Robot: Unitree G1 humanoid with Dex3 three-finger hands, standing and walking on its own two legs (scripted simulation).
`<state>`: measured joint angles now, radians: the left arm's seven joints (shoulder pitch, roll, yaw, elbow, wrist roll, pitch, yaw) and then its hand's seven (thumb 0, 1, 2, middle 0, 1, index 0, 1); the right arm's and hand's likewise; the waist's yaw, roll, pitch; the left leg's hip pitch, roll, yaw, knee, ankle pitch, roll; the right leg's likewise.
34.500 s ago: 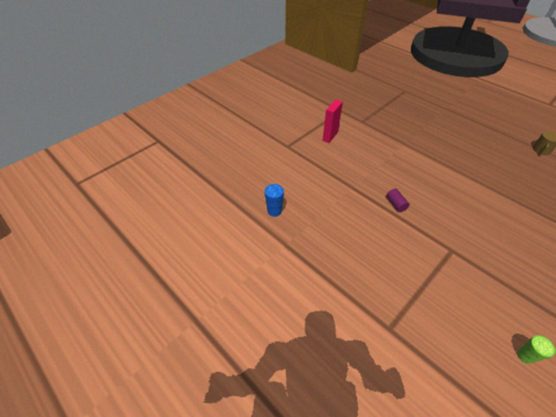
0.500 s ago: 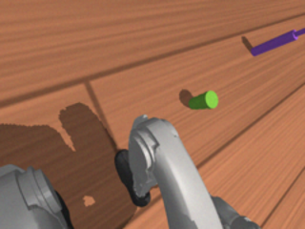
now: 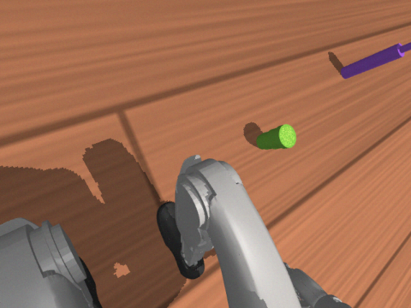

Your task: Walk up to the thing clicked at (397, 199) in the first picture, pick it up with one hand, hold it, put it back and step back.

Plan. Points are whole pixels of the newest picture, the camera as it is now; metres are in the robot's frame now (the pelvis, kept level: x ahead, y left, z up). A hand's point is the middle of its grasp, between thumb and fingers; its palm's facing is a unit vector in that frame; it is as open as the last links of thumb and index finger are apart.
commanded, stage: close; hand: left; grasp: from above
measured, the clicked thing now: out of the picture +0.46 +0.32 -0.28
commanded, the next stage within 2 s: settle in 0.38 s
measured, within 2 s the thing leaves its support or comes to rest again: leaves its support in 0.86 s
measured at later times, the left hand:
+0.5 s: hand out of the picture +0.45 +0.32 -0.25, palm faces -0.56 -0.10 -0.82, open 8.8 cm
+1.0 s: hand out of the picture +0.45 +0.32 -0.21, palm faces -0.48 -0.05 -0.88, open 8.7 cm
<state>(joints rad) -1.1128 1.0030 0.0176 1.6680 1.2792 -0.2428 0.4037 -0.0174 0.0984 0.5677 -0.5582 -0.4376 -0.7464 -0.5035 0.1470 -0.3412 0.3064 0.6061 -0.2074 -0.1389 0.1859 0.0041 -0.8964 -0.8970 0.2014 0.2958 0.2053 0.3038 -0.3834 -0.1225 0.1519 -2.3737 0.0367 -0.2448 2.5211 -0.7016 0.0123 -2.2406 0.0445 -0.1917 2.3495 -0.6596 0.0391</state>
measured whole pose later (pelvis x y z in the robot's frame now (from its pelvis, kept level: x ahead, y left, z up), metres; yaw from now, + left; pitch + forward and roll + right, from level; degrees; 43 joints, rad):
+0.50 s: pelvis +0.00 +0.00 +0.00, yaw +0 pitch +29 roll -14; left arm -1.11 1.01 0.00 1.66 1.29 -0.26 0.42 -0.04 0.12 0.47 -0.66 -0.34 -0.83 -0.41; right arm 0.14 -0.33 0.31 0.61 -0.22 -0.14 0.18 0.00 -0.90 -0.90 0.20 0.30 0.21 0.30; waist -0.38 -0.12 0.16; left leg -2.37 0.04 -0.24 2.53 -0.70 0.01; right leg -2.24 0.05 -0.19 2.35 -0.66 0.04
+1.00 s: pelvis +0.00 +0.00 +0.01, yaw +1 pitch +32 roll -14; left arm -0.92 0.89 0.05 1.26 1.28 -0.28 0.30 -0.04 0.16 0.39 -0.69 -0.32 -0.86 -0.34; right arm 0.16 -0.33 0.19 0.60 -0.17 -0.07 0.18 0.00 -0.90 -0.89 0.20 0.30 0.21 0.30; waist -0.30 -0.07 0.08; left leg -2.37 0.02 -0.22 2.48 -0.70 0.01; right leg -2.24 0.03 -0.18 2.33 -0.68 0.03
